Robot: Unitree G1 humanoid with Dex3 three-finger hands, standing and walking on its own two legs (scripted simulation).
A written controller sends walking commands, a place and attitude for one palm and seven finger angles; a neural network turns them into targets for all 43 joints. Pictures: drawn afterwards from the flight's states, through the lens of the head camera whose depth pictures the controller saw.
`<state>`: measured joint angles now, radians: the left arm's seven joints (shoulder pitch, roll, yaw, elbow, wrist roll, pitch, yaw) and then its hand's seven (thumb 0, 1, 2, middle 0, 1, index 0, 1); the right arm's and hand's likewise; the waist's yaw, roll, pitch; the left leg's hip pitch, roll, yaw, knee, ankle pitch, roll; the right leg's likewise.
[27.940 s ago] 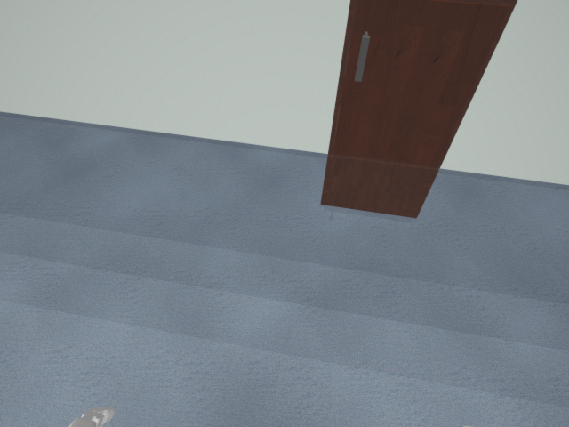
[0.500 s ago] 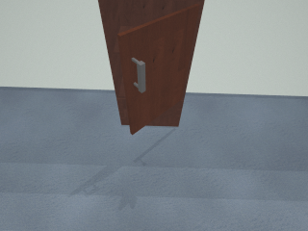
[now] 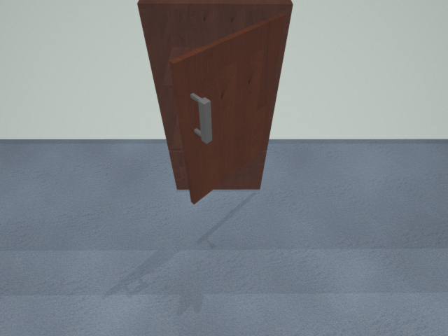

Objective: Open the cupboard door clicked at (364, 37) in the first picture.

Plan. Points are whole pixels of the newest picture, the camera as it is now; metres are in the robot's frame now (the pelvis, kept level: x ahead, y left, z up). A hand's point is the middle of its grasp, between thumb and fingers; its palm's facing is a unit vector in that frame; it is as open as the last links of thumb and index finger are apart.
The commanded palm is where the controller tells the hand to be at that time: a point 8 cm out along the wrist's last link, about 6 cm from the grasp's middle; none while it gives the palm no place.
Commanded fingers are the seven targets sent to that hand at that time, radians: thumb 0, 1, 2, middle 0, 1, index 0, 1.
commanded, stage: let the arm hang, fingers relaxed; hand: left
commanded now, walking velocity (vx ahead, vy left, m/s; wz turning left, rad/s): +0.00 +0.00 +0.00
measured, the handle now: (200, 118) +0.66 +0.10 -0.01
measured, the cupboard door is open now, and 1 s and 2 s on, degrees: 44 44 44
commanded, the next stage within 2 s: look to check the result in 0.12 s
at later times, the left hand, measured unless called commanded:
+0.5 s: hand out of the picture +0.07 +0.22 -0.16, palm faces +0.01 -0.96 -0.28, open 7.4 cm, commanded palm none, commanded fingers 0.00 0.90 0.90 -0.20 -0.30 -0.20 -0.30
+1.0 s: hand out of the picture +0.09 +0.21 -0.17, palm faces -0.04 -0.96 -0.28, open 7.4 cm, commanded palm none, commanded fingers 0.00 0.90 0.90 -0.20 -0.30 -0.20 -0.30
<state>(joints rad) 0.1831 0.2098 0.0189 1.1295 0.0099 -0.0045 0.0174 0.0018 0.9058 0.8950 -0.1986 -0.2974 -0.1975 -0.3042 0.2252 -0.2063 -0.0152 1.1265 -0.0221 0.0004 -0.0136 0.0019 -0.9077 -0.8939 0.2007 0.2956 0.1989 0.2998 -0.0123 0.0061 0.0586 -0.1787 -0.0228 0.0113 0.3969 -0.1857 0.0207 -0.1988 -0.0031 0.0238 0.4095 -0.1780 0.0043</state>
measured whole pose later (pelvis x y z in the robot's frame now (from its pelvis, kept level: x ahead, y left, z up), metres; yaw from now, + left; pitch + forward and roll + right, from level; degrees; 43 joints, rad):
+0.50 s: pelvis +0.02 +0.00 +0.00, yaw +0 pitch -2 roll +0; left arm 0.15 0.25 0.02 1.15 0.01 -0.01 0.02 0.00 0.91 0.90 -0.20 -0.30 -0.20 -0.30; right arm 0.16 -0.24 -0.01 1.13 -0.02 -0.01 -0.01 0.00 -0.91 -0.89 0.20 0.30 0.20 0.30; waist -0.01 0.01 0.07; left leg -0.13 -0.02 0.01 0.35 -0.19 0.02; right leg -0.15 0.00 0.02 0.36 -0.18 0.00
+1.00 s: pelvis +0.02 -0.01 +0.00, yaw -4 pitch -1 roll +1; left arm 0.15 0.25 0.04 1.11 0.01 0.03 0.01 0.00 0.91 0.90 -0.20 -0.30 -0.20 -0.30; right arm 0.14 -0.24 -0.02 1.08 -0.02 0.01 -0.03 0.00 -0.91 -0.89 0.20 0.30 0.20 0.30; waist 0.00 0.00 0.08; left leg -0.15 0.01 0.07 0.41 -0.24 0.01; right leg -0.20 0.03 0.08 0.45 -0.22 -0.01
